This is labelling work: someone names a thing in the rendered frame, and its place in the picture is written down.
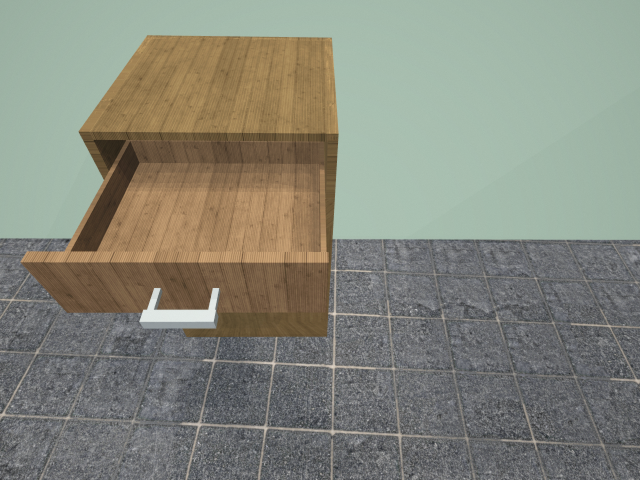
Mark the drawer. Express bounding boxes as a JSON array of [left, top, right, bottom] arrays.
[[20, 140, 329, 313]]

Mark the cabinet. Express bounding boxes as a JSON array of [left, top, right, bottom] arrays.
[[78, 35, 339, 337]]

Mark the handle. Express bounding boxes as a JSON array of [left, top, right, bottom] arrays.
[[139, 288, 220, 329]]

